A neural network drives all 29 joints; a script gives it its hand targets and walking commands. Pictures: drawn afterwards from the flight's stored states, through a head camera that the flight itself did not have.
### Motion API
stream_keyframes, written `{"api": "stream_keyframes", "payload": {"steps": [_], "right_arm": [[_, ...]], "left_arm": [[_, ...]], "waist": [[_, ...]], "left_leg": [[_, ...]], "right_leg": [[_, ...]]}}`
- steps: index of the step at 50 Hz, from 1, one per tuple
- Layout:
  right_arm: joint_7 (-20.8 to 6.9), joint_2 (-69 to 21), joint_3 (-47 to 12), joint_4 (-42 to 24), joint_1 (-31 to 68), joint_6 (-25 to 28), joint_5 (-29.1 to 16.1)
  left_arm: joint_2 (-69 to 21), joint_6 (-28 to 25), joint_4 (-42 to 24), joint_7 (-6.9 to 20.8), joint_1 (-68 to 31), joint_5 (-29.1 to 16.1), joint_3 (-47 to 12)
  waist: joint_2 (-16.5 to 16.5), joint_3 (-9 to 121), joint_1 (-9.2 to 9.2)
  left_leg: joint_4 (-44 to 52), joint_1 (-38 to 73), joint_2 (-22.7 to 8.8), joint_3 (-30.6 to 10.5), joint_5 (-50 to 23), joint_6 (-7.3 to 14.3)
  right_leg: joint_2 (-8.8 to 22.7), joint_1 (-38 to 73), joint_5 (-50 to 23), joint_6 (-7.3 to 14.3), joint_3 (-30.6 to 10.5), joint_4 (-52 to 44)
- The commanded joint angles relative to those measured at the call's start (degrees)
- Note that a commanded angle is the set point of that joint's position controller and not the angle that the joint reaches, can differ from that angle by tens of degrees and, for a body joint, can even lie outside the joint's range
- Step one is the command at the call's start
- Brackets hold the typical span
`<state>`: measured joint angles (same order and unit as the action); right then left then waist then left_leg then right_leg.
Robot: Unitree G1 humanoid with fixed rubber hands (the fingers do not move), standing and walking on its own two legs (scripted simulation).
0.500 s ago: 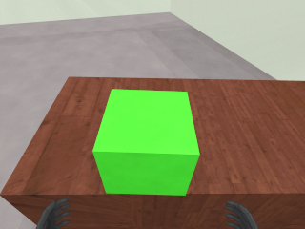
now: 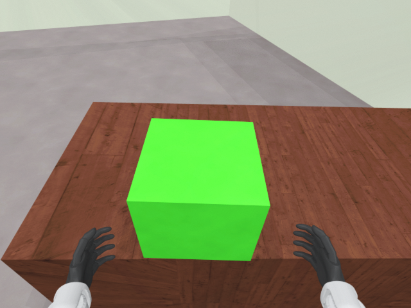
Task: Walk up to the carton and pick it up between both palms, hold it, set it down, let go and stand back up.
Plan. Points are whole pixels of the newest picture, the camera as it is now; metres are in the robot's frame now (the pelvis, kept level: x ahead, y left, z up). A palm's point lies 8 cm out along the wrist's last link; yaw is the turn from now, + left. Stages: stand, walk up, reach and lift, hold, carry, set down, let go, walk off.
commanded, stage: reach and lift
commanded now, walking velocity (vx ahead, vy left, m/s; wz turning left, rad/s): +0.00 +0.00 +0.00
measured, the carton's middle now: (199, 187) +0.43 +0.02 +0.00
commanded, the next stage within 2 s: none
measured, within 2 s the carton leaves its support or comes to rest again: neither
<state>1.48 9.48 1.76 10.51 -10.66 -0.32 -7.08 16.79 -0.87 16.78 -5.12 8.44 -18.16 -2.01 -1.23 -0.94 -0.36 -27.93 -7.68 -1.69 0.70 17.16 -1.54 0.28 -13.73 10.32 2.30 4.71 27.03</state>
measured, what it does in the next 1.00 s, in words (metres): stands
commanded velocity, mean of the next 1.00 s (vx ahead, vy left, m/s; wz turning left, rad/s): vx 0.00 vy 0.00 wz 0.00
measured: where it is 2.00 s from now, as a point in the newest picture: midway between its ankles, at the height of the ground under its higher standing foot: outside the picture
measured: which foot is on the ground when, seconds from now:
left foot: down 0.00-1.00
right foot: down 0.00-1.00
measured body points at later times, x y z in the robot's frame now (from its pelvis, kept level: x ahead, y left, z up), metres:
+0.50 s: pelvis +0.00 +0.00 +0.00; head +0.00 +0.01 +0.45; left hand +0.31 +0.22 +0.06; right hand +0.31 -0.21 +0.07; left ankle -0.02 +0.13 -0.74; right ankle +0.05 -0.10 -0.74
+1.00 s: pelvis +0.00 +0.00 +0.00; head +0.01 +0.00 +0.45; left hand +0.38 +0.22 +0.13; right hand +0.38 -0.20 +0.11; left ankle -0.02 +0.13 -0.74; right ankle +0.05 -0.10 -0.74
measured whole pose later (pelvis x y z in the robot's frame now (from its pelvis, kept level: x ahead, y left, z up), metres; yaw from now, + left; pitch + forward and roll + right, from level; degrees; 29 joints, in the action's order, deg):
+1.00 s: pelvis +0.00 +0.00 +0.00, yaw +0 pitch -3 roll +0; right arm 4.8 14.9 2.0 25.1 28.8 -18.0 -11.9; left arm 21.9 25.8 18.6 -3.1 -29.1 -17.4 2.1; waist -1.2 -3.8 -0.4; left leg -26.3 -7.7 -1.7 0.7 16.1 -1.5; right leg 0.2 -13.8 9.5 2.2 4.7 25.7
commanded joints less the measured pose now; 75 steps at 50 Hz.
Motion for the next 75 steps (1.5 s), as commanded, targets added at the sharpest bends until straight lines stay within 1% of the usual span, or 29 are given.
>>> {"api": "stream_keyframes", "payload": {"steps": [1, 4, 6, 8, 11, 12, 20, 25, 28, 31, 32, 36, 38, 41, 44, 45, 48, 49, 51, 54, 55, 59, 60, 61, 66, 69, 70, 71, 75], "right_arm": [[0.89, 9.52, 4.53, -18.51, 15.24, -0.15, -7.29], [1.55, 10.63, 5.33, -17.83, 17.52, -1.75, -8.01], [1.86, 10.7, 5.16, -18.27, 19.38, -2.61, -8.23], [1.95, 10.93, 5.42, -18.0, 21.27, -3.09, -8.77], [2.35, 11.86, 6.09, -18.78, 24.63, -4.06, -9.04], [2.49, 12.47, 6.35, -18.21, 25.84, -4.38, -9.33], [3.28, 13.95, 5.77, -13.82, 33.74, -8.05, -10.41], [3.69, 14.33, 6.27, -10.53, 40.7, -9.9, -10.44], [3.85, 14.84, 5.48, -10.47, 44.2, -10.38, -11.32], [3.85, 16.24, 6.44, -7.82, 49.01, -11.64, -11.85], [3.6, 16.63, 7.01, -7.51, 50.51, -11.69, -11.56], [3.43, 15.92, 5.34, -4.32, 54.18, -13.39, -12.27], [3.35, 17.35, 5.64, -3.57, 58.36, -14.06, -11.85], [3.43, 17.75, 6.99, -2.29, 60.07, -13.97, -11.68], [3.42, 18.83, 6.79, -2.19, 67.05, -14.28, -11.45], [3.35, 18.87, 7.23, -1.56, 66.66, -14.08, -11.69], [3.67, 20.7, 7.43, 1.08, 68.59, -14.43, -12.17], [3.43, 20.84, 7.08, 2.91, 69.24, -14.84, -12.18], [3.67, 20.5, 6.38, 6.19, 69.94, -15.36, -12.32], [3.26, 21.57, 5.59, 8.11, 73.24, -15.44, -13.54], [3.42, 21.51, 5.02, 7.63, 74.04, -15.48, -13.81], [3.08, 23.24, 6.15, 9.66, 77.98, -14.65, -14.04], [2.92, 23.49, 5.19, 9.94, 79.23, -14.91, -15.44], [2.8, 23.62, 5.45, 11.7, 80.42, -15.33, -14.48], [2.67, 24.39, 5.35, 11.85, 81.44, -14.27, -14.98], [2.21, 23.99, 4.59, 17.59, 82.52, -14.37, -14.56], [2.37, 23.6, 4.94, 19.21, 81.16, -13.75, -14.14], [2.39, 23.09, 4.32, 21.06, 80.52, -13.49, -13.67], [2.66, 20.91, 3.57, 20.17, 78.83, -10.72, -12.89]], "left_arm": [[10.87, 1.85, -25.68, -0.01, -17.54, -0.15, 5.13], [11.96, 4.72, -28.76, -0.32, -20.17, 0.54, 7.08], [12.16, 6.35, -27.17, 0.25, -22.54, 0.45, 8.85], [12.28, 7.65, -29.1, -0.1, -25.08, 1.09, 9.45], [12.88, 9.48, -29.36, -0.05, -27.45, 1.24, 11.0], [12.85, 10.04, -30.3, -0.02, -28.94, 1.68, 11.11], [14.39, 15.62, -25.67, 1.27, -36.78, 2.66, 14.21], [15.35, 17.76, -21.54, 2.04, -44.56, 3.16, 15.16], [15.45, 18.67, -19.82, 2.59, -46.86, 2.93, 15.28], [17.28, 20.41, -18.56, 2.75, -51.65, 2.23, 15.06], [17.61, 20.74, -17.65, 2.51, -53.47, 2.31, 15.59], [17.22, 22.06, -9.7, 3.0, -55.42, 1.87, 14.32], [19.32, 22.5, -5.33, 2.78, -58.82, 1.27, 14.98], [18.9, 22.92, -6.34, 2.62, -60.85, 1.64, 14.02], [20.19, 22.65, -3.54, 2.56, -67.24, 0.2, 12.49], [20.2, 22.38, -5.97, 2.28, -67.86, 0.22, 12.47], [22.08, 23.01, -4.62, 1.94, -70.67, 1.16, 13.76], [21.91, 23.36, -3.32, 2.23, -71.52, 0.68, 13.29], [22.17, 24.23, 2.19, 2.47, -71.02, 2.05, 14.39], [21.54, 24.56, 0.57, 2.76, -73.76, 1.21, 12.56], [22.19, 24.29, 0.7, 2.74, -74.14, 1.2, 13.5], [22.33, 24.51, -0.12, 2.28, -78.92, 0.6, 12.64], [23.2, 24.81, 1.61, 2.24, -79.23, 0.32, 13.13], [23.69, 24.44, 1.94, 2.41, -81.85, -0.01, 12.38], [22.98, 24.43, 3.39, 2.42, -81.75, -0.37, 12.0], [22.45, 23.49, 10.14, 2.69, -81.92, 0.52, 11.02], [20.97, 23.33, 8.0, 2.69, -81.2, 1.3, 10.3], [20.38, 23.0, 12.22, 2.93, -80.12, 1.44, 10.19], [18.55, 18.98, 12.91, 4.0, -78.76, 1.38, 8.41]], "waist": [[3.81, 10.39, 1.24], [6.58, 11.28, 1.38], [4.46, 12.36, 1.27], [6.08, 13.6, 1.59], [5.04, 15.26, 2.48], [5.91, 15.83, 1.57], [5.87, 16.48, 2.03], [4.13, 19.6, 0.82], [3.73, 21.52, 1.65], [4.78, 22.07, 0.2], [4.56, 22.18, 1.24], [2.17, 20.29, 1.01], [1.23, 20.52, 1.55], [1.06, 24.43, 0.19], [0.32, 27.75, 0.62], [2.62, 29.56, 0.61], [1.85, 31.54, 0.47], [2.74, 31.52, 0.19], [0.53, 29.1, 0.9], [2.26, 32.25, -0.36], [1.58, 32.73, 0.46], [3.86, 37.29, -0.46], [2.89, 37.2, 0.58], [2.86, 34.99, -0.81], [2.4, 38.88, -0.06], [1.69, 36.13, -0.17], [3.16, 37.4, -0.9], [1.88, 36.22, -0.77], [1.93, 36.5, -1.08]], "left_leg": [[9.45, -15.17, 2.18, 0.87, -4.12, 0.5], [9.68, -13.82, 2.64, 1.13, -8.57, -0.2], [8.98, -13.87, 2.84, 1.52, -9.63, 0.27], [9.06, -13.82, 2.72, 1.29, -11.55, 0.09], [8.85, -13.28, 2.97, 1.43, -14.73, 0.12], [8.45, -12.1, 2.94, 1.25, -16.19, -0.37], [8.75, -12.19, 3.36, 1.61, -19.08, -0.02], [8.39, -13.22, 3.42, 1.41, -16.71, 0.56], [8.36, -13.33, 3.47, 1.37, -17.3, 0.62], [9.07, -13.34, 3.22, 1.24, -16.43, 0.41], [9.27, -14.01, 3.21, 1.32, -15.56, 0.36], [9.53, -17.12, 3.1, 1.07, -11.36, 1.55], [9.89, -18.31, 3.12, 1.34, -9.76, 1.68], [10.03, -17.9, 3.05, 0.97, -11.39, 1.6], [8.94, -18.64, 2.98, 1.0, -10.58, 1.6], [8.84, -17.67, 2.81, 1.06, -13.69, 1.18], [8.27, -17.12, 3.24, 1.17, -17.44, 0.79], [8.04, -16.16, 3.25, 1.3, -18.28, 0.52], [8.46, -17.6, 3.1, 1.05, -16.7, 0.91], [7.97, -16.59, 3.36, 0.93, -19.21, 0.23], [7.5, -16.42, 3.4, 1.19, -20.16, 0.3], [5.73, -14.23, 3.47, 0.85, -26.85, -0.95], [5.85, -15.55, 3.58, 0.85, -25.31, -0.66], [6.51, -16.09, 3.65, 0.95, -25.04, -0.55], [5.16, -14.83, 3.71, 0.4, -30.22, -0.81], [5.54, -16.56, 3.66, 0.83, -25.27, -0.5], [5.43, -15.74, 3.69, 0.52, -28.14, -0.92], [4.98, -16.19, 3.79, 0.32, -27.55, -0.81], [4.92, -16.21, 3.87, 0.3, -28.19, -0.71]], "right_leg": [[1.3, 21.17, -2.74, -1.53, -9.17, -4.23], [0.57, 22.94, -7.71, -1.23, -8.46, -3.48], [0.8, 23.44, -9.54, -1.85, -8.83, -3.4], [0.16, 23.58, -10.81, -1.53, -8.29, -2.78], [0.09, 24.41, -13.76, -1.87, -8.41, -2.77], [-0.2, 24.1, -15.2, -1.88, -8.26, -2.85], [-0.02, 25.33, -18.6, -2.12, -8.11, -3.38], [0.38, 26.28, -19.32, -2.65, -8.2, -3.31], [0.39, 27.44, -19.68, -3.07, -8.44, -3.61], [0.31, 26.76, -18.39, -2.8, -7.8, -4.01], [-0.11, 26.56, -16.77, -2.69, -7.66, -3.75], [0.66, 26.54, -15.12, -2.98, -8.22, -3.97], [0.96, 26.5, -12.81, -3.02, -8.29, -4.3], [0.08, 28.34, -16.01, -3.08, -7.66, -3.88], [0.11, 27.94, -15.59, -3.19, -7.38, -3.18], [-0.28, 28.59, -18.27, -3.05, -7.23, -2.84], [-0.93, 28.57, -22.41, -3.05, -6.77, -2.5], [-0.77, 28.67, -23.66, -3.13, -6.55, -2.48], [-0.46, 28.97, -22.98, -3.38, -6.73, -2.77], [-0.81, 29.58, -25.32, -3.08, -6.42, -2.88], [-0.79, 29.91, -26.88, -3.25, -6.42, -2.37], [-1.78, 28.55, -28.41, -2.65, -5.7, -2.34], [-1.55, 28.17, -28.96, -2.83, -5.83, -2.2], [-1.55, 26.86, -28.08, -3.31, -5.29, -2.59], [-1.86, 27.48, -32.13, -3.35, -5.65, -2.34], [-1.74, 25.95, -28.41, -3.1, -5.19, -2.71], [-1.86, 26.37, -30.4, -3.02, -5.04, -2.5], [-1.71, 25.74, -30.83, -2.99, -4.81, -2.53], [-1.36, 26.21, -32.55, -3.57, -4.98, -1.87]]}}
